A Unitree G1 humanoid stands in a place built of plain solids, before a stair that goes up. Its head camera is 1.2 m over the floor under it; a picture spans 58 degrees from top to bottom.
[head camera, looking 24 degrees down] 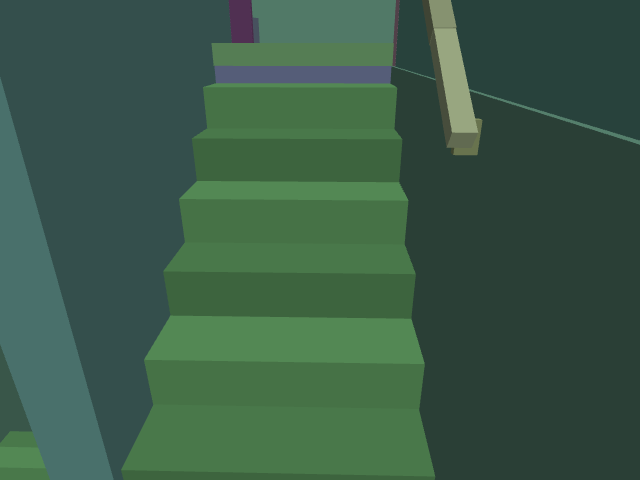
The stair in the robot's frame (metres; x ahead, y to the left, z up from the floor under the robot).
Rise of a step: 0.17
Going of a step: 0.23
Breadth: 0.84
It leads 1 degrees to the right of straight ahead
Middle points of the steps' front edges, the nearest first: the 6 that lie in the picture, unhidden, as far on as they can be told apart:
1.03 0.11 0.35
1.26 0.10 0.52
1.49 0.10 0.70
1.73 0.09 0.87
1.96 0.09 1.04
2.19 0.09 1.22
